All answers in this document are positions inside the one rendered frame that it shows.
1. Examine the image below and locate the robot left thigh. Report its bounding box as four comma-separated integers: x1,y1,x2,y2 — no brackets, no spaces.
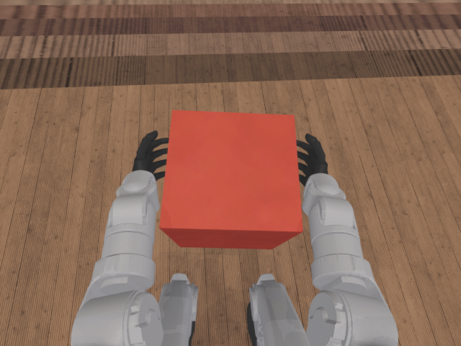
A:
158,280,198,346

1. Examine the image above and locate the robot right forearm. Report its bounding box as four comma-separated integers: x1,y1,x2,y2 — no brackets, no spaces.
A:
302,173,398,331

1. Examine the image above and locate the robot right shin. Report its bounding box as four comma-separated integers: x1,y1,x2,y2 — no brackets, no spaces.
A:
254,273,287,346

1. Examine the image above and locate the robot right hand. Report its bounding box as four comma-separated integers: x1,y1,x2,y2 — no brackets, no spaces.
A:
296,133,328,186

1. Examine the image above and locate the robot right upper arm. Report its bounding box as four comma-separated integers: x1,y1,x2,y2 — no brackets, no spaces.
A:
306,288,398,346

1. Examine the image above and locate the robot left hand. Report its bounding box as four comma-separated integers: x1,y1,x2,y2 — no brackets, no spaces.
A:
132,130,169,181

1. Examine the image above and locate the carton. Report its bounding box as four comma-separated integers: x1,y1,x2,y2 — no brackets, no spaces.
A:
159,110,303,249

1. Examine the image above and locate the robot left upper arm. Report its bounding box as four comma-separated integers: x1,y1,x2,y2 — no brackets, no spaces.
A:
72,289,164,346

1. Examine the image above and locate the robot left forearm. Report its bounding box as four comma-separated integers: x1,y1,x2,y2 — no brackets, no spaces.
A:
71,170,160,346

